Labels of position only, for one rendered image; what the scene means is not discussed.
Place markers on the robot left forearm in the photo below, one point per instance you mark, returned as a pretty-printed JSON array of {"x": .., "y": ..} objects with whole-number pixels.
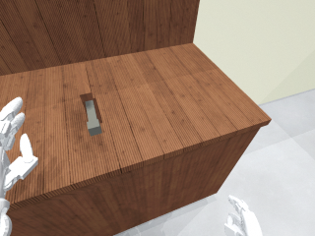
[{"x": 5, "y": 221}]

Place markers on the tap lever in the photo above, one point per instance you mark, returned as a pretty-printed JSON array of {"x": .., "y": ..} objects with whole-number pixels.
[{"x": 93, "y": 123}]

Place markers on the robot left hand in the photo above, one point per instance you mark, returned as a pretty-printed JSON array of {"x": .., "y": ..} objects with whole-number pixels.
[{"x": 10, "y": 123}]

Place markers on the counter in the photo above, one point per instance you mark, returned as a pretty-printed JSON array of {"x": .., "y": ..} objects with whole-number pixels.
[{"x": 173, "y": 124}]

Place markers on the robot right hand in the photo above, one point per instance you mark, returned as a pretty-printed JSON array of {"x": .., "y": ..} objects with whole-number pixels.
[{"x": 245, "y": 225}]

